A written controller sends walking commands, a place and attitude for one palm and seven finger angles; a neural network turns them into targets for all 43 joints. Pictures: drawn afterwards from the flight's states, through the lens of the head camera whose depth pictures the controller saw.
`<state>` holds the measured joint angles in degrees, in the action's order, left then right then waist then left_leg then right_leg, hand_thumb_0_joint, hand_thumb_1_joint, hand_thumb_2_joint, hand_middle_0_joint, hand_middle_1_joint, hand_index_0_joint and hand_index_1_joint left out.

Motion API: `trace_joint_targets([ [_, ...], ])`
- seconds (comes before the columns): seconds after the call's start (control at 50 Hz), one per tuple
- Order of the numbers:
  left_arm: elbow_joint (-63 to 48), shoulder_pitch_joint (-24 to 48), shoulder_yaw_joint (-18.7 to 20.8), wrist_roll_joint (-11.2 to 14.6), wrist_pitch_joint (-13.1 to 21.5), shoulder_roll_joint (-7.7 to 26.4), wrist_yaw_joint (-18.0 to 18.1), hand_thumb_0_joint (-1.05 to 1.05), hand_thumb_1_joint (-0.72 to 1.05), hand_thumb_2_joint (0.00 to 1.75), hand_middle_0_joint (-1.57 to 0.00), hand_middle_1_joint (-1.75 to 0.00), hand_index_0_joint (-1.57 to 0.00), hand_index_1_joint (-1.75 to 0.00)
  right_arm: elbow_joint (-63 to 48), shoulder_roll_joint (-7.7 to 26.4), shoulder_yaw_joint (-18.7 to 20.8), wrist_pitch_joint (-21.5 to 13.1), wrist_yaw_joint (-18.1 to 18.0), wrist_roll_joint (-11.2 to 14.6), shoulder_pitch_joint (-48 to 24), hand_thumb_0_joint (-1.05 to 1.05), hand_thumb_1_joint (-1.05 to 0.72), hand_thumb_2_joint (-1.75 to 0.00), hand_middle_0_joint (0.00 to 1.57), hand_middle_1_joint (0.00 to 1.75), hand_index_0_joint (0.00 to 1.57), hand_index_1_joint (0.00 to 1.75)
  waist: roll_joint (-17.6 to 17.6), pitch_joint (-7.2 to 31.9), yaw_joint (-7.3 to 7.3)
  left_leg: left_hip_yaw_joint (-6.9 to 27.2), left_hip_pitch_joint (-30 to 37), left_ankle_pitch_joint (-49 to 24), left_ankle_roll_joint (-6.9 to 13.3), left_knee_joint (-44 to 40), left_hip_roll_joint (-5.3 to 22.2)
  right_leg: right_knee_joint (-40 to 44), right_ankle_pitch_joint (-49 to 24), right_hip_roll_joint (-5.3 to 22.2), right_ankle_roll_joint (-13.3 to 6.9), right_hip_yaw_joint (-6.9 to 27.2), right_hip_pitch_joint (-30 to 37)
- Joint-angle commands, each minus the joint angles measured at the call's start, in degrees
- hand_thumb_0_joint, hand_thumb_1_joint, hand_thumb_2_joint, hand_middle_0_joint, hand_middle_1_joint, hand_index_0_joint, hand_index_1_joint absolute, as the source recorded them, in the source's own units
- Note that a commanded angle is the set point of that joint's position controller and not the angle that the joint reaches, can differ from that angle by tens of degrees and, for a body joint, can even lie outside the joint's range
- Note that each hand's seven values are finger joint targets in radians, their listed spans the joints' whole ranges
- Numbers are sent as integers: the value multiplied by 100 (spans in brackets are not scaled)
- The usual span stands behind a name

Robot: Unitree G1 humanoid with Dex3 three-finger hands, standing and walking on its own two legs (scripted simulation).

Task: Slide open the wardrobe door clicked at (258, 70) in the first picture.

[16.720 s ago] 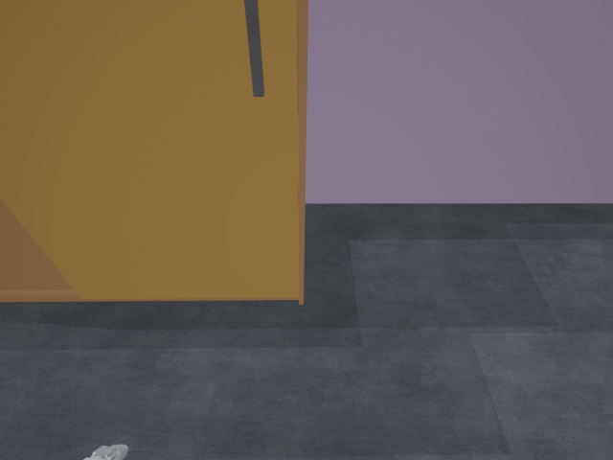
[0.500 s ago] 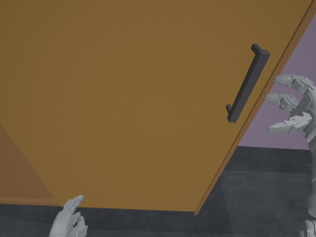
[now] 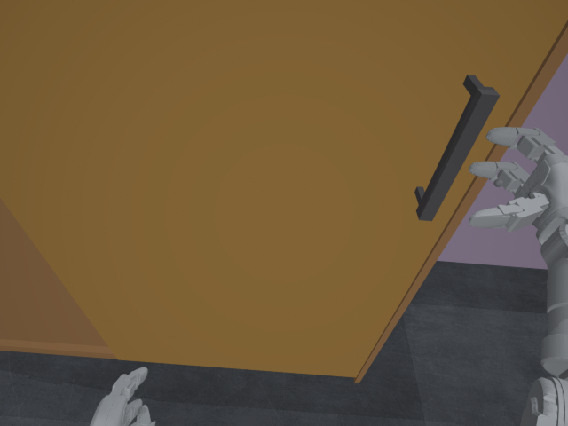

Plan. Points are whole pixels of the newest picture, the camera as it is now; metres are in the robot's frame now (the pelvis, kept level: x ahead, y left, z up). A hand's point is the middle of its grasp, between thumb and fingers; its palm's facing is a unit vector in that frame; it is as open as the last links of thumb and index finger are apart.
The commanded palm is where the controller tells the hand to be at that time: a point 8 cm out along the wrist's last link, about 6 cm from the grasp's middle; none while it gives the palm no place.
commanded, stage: move the hooked fingers beside the handle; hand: right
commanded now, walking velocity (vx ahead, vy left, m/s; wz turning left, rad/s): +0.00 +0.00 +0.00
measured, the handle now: (446, 154) +0.44 -0.17 +0.21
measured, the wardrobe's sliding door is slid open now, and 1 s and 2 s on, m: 0.00 0.00 0.00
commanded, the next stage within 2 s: feel for the door with the fingertips in 0.54 s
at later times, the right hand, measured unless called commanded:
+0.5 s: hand (492, 183) +0.38 -0.22 +0.21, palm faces +0.04 +1.00 -0.04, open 14.0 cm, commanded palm +0.35 -0.27 +0.22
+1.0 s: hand (474, 183) +0.38 -0.19 +0.21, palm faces +0.00 +1.00 -0.02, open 14.0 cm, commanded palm +0.34 -0.24 +0.22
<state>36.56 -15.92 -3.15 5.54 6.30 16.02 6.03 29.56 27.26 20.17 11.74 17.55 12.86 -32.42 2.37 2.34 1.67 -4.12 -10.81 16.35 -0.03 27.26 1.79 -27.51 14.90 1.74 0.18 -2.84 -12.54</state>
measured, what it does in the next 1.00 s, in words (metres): stands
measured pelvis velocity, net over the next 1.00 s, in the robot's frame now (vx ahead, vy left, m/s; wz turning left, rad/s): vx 0.00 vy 0.00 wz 0.00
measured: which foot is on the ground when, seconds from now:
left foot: down 0.00-1.00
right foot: down 0.00-1.00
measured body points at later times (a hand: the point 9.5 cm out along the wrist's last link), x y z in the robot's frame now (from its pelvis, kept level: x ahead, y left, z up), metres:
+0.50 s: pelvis +0.00 +0.01 +0.00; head -0.02 +0.03 +0.45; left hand +0.17 +0.25 -0.08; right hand +0.37 -0.27 +0.22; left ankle -0.02 +0.12 -0.74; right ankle +0.00 -0.12 -0.74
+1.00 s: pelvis +0.00 +0.00 +0.00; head -0.02 +0.02 +0.45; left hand +0.16 +0.25 -0.09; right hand +0.37 -0.24 +0.22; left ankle -0.02 +0.12 -0.74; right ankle +0.00 -0.12 -0.74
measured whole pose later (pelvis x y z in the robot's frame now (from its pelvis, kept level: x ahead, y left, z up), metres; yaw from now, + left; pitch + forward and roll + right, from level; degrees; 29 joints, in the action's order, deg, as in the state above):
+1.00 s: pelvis +0.00 +0.00 +0.00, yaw +0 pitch -1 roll +0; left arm 35.9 -13.4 -3.2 5.7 5.5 15.3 5.5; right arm 19.0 22.0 17.0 14.7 13.8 14.1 -28.2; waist 2.6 2.7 1.0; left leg -4.0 -9.6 16.6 0.2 27.3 1.6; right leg -26.9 14.8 1.8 0.5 -2.8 -11.0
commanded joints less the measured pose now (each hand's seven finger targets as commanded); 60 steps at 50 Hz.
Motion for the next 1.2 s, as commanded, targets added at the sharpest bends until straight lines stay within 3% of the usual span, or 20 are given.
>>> trace_joint_targets([
  [0.0,-925,592,290,-33,361,720,64,0,90,90,-20,-30,-20,-30,-1639,1596,423,-443,-26,124,-2509,0,50,-30,30,120,30,120,132,1586,-101,102,131,-1965,156,-269,-78,191,-1688,-67,-250,354,1015],
  [0.14,-905,710,276,16,349,725,62,0,90,90,-20,-30,-20,-30,-1521,1249,179,-166,8,208,-2209,0,50,-30,30,120,30,120,-31,1108,-75,69,-126,-1705,129,-325,-75,240,-1346,-77,-237,328,825],
  [0.16,-890,716,282,20,339,728,62,0,90,90,-20,-30,-20,-30,-1677,1144,15,-189,-19,203,-2350,0,50,-30,30,120,30,120,88,1146,-41,82,-141,-1665,143,-349,-70,230,-1360,-70,-241,334,910],
  [0.24,-966,828,256,-12,358,673,56,0,90,90,-20,-30,-20,-30,-2178,1246,196,-225,-149,208,-2453,0,50,-30,30,120,30,120,119,1489,-111,85,21,-1855,153,-286,-66,200,-1564,-94,-235,368,1083],
  [0.32,-885,870,217,-8,324,658,78,0,90,90,-20,-30,-20,-30,-1910,1091,48,-163,-225,193,-2486,0,50,-30,30,120,30,120,-37,1187,-63,81,-91,-1664,131,-339,-72,264,-1328,-89,-232,359,947],
  [0.36,-830,834,228,-14,288,690,81,0,90,90,-20,-30,-20,-30,-1670,1272,192,-130,-276,162,-2366,0,50,-30,30,120,30,120,-149,1114,-107,97,-70,-1597,140,-392,-68,274,-1278,-81,-248,361,877],
  [0.42,-916,878,225,-24,255,666,73,0,90,90,-20,-30,-20,-30,-1698,1469,357,-117,-266,99,-2392,0,50,-30,30,120,30,120,-54,1372,-143,139,145,-1942,131,-326,-36,228,-1495,-111,-256,307,896],
  [0.46,-924,834,239,-30,214,698,65,0,90,90,-20,-30,-20,-30,-1616,1743,612,-172,-213,128,-2120,0,50,-30,30,120,30,120,-258,1514,-201,145,341,-2112,115,-332,-41,202,-1600,-102,-270,276,853],
  [0.56,-1004,865,232,30,235,656,59,0,90,90,-20,-30,-20,-30,-1699,1362,203,-241,70,187,-2219,0,50,-30,30,120,30,120,142,1341,-83,154,170,-2157,126,-344,-39,145,-1585,-120,-273,231,929],
  [0.62,-962,820,245,36,251,710,89,0,90,90,-20,-30,-20,-30,-1501,1412,251,-177,130,253,-2252,0,50,-30,30,120,30,120,-69,1195,-52,125,-25,-1852,113,-380,-65,176,-1317,-124,-272,302,865],
  [0.66,-923,835,248,56,272,688,108,0,90,90,-20,-30,-20,-30,-1602,1039,-126,-186,129,292,-2498,0,50,-30,30,120,30,120,57,1061,40,125,-188,-1641,122,-433,-60,163,-1191,-115,-277,296,921],
  [0.76,-853,826,255,-5,300,705,84,0,90,90,-20,-30,-20,-30,-1917,1272,137,-231,-126,262,-2493,0,50,-30,30,120,30,120,52,1428,-81,120,47,-1811,139,-369,-57,164,-1440,-122,-273,346,1012],
  [0.82,-919,925,251,-10,312,652,40,0,90,90,-20,-30,-20,-30,-2040,1194,256,-214,-268,256,-2190,0,50,-30,30,120,30,120,-90,1461,-184,102,159,-1909,130,-309,-62,202,-1508,-120,-264,333,959],
  [0.84,-945,971,235,-6,311,629,31,0,90,90,-20,-30,-20,-30,-2081,989,95,-179,-286,250,-2173,0,50,-30,30,120,30,120,-6,1396,-179,105,125,-1886,130,-299,-51,213,-1472,-126,-259,315,933],
  [0.88,-949,970,249,-18,290,640,13,0,90,90,-20,-30,-20,-30,-2154,1094,221,-140,-378,221,-2027,0,50,-30,30,120,30,120,-187,1425,-222,100,223,-1930,124,-307,-58,241,-1525,-103,-265,314,905],
  [0.92,-1027,1054,235,-18,281,588,-8,0,90,90,-20,-30,-20,-30,-2380,929,153,-54,-440,201,-1880,0,50,-30,30,120,30,120,34,1432,-265,101,214,-1995,130,-271,-51,237,-1603,-103,-248,280,936],
  [0.98,-1030,1108,235,-28,257,583,-17,0,90,90,-20,-30,-20,-30,-2593,816,91,30,-553,192,-1876,0,50,-30,30,120,30,120,-91,1387,-237,101,204,-1966,121,-295,-61,238,-1569,-82,-256,271,943],
  [1.06,-944,1083,241,-26,203,606,20,0,90,90,-20,-30,-20,-30,-2492,1061,253,121,-622,163,-1964,0,50,-30,30,120,30,120,-285,1288,-188,121,186,-1894,99,-361,-70,231,-1479,-77,-268,248,898],
  [1.14,-940,1114,205,-11,204,543,43,0,90,90,-20,-30,-20,-30,-2528,618,-231,135,-585,130,-2420,0,50,-30,30,120,30,120,156,1264,-77,115,-25,-1731,130,-345,-69,235,-1395,-101,-241,291,1053],
  [1.18,-870,1070,214,-11,197,571,67,0,90,90,-20,-30,-20,-30,-2399,553,-341,112,-571,150,-2567,0,50,-30,30,120,30,120,-28,1245,-16,106,-47,-1686,125,-384,-74,241,-1344,-90,-255,315,1064],
])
